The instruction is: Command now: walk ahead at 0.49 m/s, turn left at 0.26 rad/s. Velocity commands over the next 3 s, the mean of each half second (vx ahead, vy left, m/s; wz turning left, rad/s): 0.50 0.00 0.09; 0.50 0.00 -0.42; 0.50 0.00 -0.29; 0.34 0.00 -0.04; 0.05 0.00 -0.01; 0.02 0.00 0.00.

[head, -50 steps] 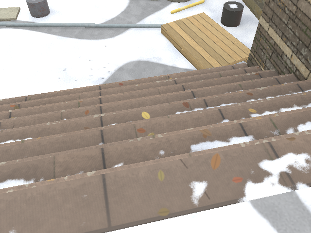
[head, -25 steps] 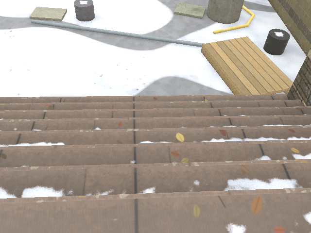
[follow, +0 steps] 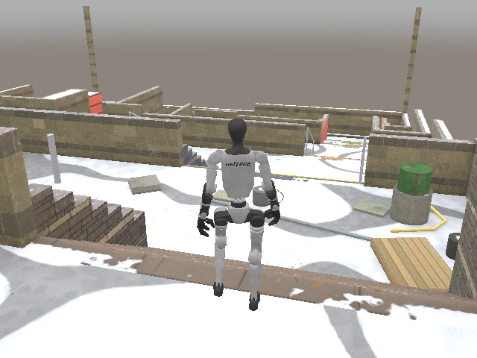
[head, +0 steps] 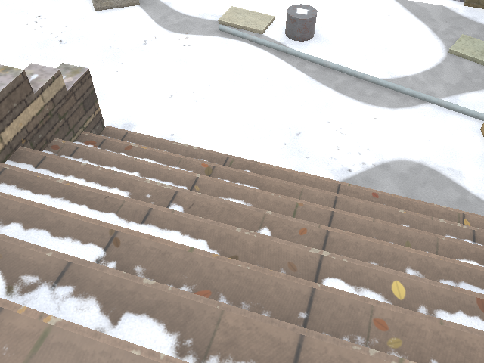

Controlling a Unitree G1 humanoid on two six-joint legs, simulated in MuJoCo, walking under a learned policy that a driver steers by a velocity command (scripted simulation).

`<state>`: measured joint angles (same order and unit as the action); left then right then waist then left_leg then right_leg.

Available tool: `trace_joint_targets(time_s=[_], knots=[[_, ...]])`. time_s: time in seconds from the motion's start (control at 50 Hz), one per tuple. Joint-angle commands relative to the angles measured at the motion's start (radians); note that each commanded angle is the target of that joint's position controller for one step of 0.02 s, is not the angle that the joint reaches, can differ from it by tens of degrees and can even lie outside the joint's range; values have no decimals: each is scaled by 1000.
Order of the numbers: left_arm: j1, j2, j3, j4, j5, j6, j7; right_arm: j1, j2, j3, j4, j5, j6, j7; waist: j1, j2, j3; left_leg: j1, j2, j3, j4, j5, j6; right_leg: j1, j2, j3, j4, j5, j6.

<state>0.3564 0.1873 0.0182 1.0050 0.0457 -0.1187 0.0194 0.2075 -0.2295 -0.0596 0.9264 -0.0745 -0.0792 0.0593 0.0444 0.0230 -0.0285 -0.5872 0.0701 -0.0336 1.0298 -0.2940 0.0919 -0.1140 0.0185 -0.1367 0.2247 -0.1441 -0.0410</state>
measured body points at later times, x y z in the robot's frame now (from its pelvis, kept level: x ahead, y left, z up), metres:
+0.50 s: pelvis +0.24 +0.07 +0.00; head +0.25 +0.08 +0.45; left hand +0.35 +0.31 -0.14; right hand +0.19 -0.17 -0.14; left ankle +0.23 +0.15 -0.75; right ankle +0.31 -0.09 -0.68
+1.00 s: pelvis +0.51 -0.05 -0.16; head +0.53 -0.07 +0.29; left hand +0.71 +0.11 -0.29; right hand +0.27 -0.15 -0.29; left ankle +0.26 +0.16 -0.70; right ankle +0.56 -0.16 -0.92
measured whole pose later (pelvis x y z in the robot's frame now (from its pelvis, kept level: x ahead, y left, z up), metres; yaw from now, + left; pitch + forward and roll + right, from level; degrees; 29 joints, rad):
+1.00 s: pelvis +0.51 -0.05 -0.16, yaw -14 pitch +2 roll +6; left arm 0.14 0.18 0.03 0.93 0.08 -0.07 -0.06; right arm 0.69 -0.11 0.04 1.16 -0.12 -0.05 0.01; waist -0.14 -0.07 -0.01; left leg 0.00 0.09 0.18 1.24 -0.83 -0.08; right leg -0.30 -0.11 -0.05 0.31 0.06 -0.05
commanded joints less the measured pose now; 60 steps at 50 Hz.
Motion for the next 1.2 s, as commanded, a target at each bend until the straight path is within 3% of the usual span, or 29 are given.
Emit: trace_joint_targets(time_s=[0.02, 0.18, 0.24, 0.26, 0.28, 0.3, 0.32, 0.36, 0.4, 0.42, 0.44, 0.46, 0.54, 0.6, 0.68, 0.72, 0.78, 0.86, 0.9, 0.94, 0.98, 1.0, 1.02, 1.06, 1.1, 1.12, 1.14, 1.16, 1.2], knots=[[-29, 53, -1, -41, 20, -21, -25, -12, 60, 34, -50, 8, 9, 19, -46, -76, 46, 61, 32, 48, -230, 117, -14, -106, -235, 102, -164, 283, -206], [87, 133, 14, 29, 3, -1, -43, -175, -26, 23, -111, 21, 16, -7, -35, -74, 56, 55, -1, 27, -492, 211, 2, 140, -309, 91, -41, 356, -174], [112, 147, 24, 32, 10, 16, -35, -61, -119, -22, -86, 48, -23, -24, -79, -58, -13, 433, -56, 56, -504, 334, 73, 8, -223, 14, 174, 452, -96], [197, 50, 0, 18, 9, 7, -39, 134, -169, -32, -38, 54, -27, -32, -101, 96, -221, 835, 88, -147, -502, 400, 211, -238, -108, -47, 446, 232, -17], [172, -9, -27, -5, 22, -4, -65, 407, -192, -38, 33, 45, -18, -44, -209, 221, -333, 1077, 297, -550, -695, 285, 341, -472, 1, 38, 710, -396, 19], [-16, 60, 2, -46, 8, -2, -77, 442, -180, -50, 78, 13, -29, -53, -253, 113, -137, 990, 268, -579, -787, 95, 254, -669, -30, 191, 886, -437, -30], [-61, 86, 15, -49, -1, -9, -58, 295, -164, -53, 49, 28, -41, -56, -193, 72, 12, 772, 249, -451, -809, 47, 201, -691, -91, 205, 942, -352, -51], [-30, 48, 18, -40, 27, -3, -26, 178, -11, -7, 35, 49, -31, -63, -98, 50, 12, 552, 204, -313, -850, 130, 184, -545, -152, 212, 923, -262, -67], [-18, -19, 9, -46, 28, 7, -29, 166, 54, 14, 31, 32, -29, -66, -48, 19, 30, 444, 175, -229, -892, 239, 173, -478, -158, 208, 862, -180, -55], [1, 90, 44, -60, -61, 50, -31, 126, -79, -17, 11, 76, -30, -65, 12, -2, 31, 413, 144, -143, -858, 402, 106, -412, -117, 158, 792, -123, -15], [-32, 69, 39, -73, -56, 76, -37, 128, -105, -23, 11, 81, -31, -67, 10, 33, 34, 367, 133, -87, -862, 459, 93, -390, -106, 145, 759, -96, 1], [-44, -35, 7, -56, 32, 50, -64, 222, 35, 14, 48, -1, -47, -49, -50, 43, 50, 386, 166, -73, -904, 427, 176, -475, -143, 187, 729, 6, -20], [-37, -1, 8, -68, 27, 27, -114, 276, -6, 24, 85, -49, -39, -33, -19, 37, 35, 292, 146, 32, -812, 527, 169, -397, -114, 165, 779, 253, -37], [-116, 56, 21, -116, 21, 25, -113, 351, 5, 43, 123, -44, -36, -49, -59, 10, 69, 475, 210, 2, -755, 507, 176, -606, -144, 207, 784, 176, -28], [-309, -21, -1, -189, 24, 33, -74, 645, 71, 75, 256, -27, -45, -111, -204, -3, 119, 962, 275, -60, -633, 370, 146, -1064, -200, 345, 416, 424, -8], [-287, -40, -8, -161, 21, 33, -83, 581, 83, 89, 230, -17, -43, -109, -177, -35, 123, 712, 157, 85, -594, 299, 93, -830, -206, 247, 254, 629, -24], [-273, -28, -8, -193, 27, 59, -105, 457, 92, 110, 186, -47, -40, -67, -127, 1, 181, 139, 114, 162, -630, 81, 75, -302, -150, 129, 415, 666, -52], [-361, -13, -17, -221, 55, 88, -95, 562, 35, 92, 237, -1, -30, -117, -204, -29, 247, 535, 180, 96, -446, 106, 36, -537, -193, 150, 96, 493, -36], [-363, -20, -20, -190, 57, 77, -86, 584, 23, 84, 242, -15, 0, -127, -214, -26, 236, 572, 198, 78, -400, 175, 20, -470, -192, 134, 41, 489, -29], [-184, 36, 11, -103, 49, 60, -61, 555, -9, 72, 219, -39, 18, -113, -143, -64, 158, 502, 147, 142, -197, 221, -22, -189, -141, 74, 37, 539, -19], [345, 199, 84, 78, 39, 52, -66, 526, -7, 77, 212, -52, 49, -24, 70, -224, -97, 97, 20, 239, 337, -116, -118, 618, -169, 77, 168, 890, -95], [546, 331, 113, 105, -10, 51, -90, 736, 109, 116, 222, -54, 42, 35, 48, -330, -512, -33, -34, 139, 873, -581, -166, 1102, -356, 291, 556, 1289, -361], [650, 284, 114, 174, 13, 52, -94, 463, 9, 86, 109, -1, 4, 47, 189, -190, -453, -319, -76, 58, 1042, -577, -182, 1096, -388, 470, 449, 1183, -419], [417, 140, 74, 113, 29, 38, -73, 112, -88, 55, -46, 49, -51, 0, 167, -51, -125, -578, 26, 11, 931, -490, -115, 642, -380, 503, 295, 515, -350], [173, 90, 38, 45, 73, 32, -97, 143, -20, 55, -44, 38, -33, -41, -42, 0, 81, -280, 79, -48, 680, -271, -55, -49, -389, 451, 224, 561, -357], [124, 107, 39, 37, 52, 24, -96, 180, 33, 70, -38, 29, -16, -36, -87, -48, 131, -226, 78, -35, 614, -309, -32, -265, -356, 425, 184, 301, -359], [26, 4, -2, -14, 39, 1, -72, 233, 93, 89, -19, -23, -8, -33, -119, -2, 167, -169, 143, -110, 293, 84, 4, -435, -269, 387, 109, 131, -292], [0, -15, -14, -38, 9, -9, -63, 264, 72, 80, 20, -38, 0, -13, -105, -11, 187, -54, 112, -49, 45, 297, 7, -575, -218, 296, 102, 76, -282], [80, 61, -16, -6, 60, -12, -64, 270, 58, 88, 21, -49, 11, 38, -112, -130, 123, 84, 58, 29, 174, 469, -10, -689, -149, 290, 238, 11, -270]])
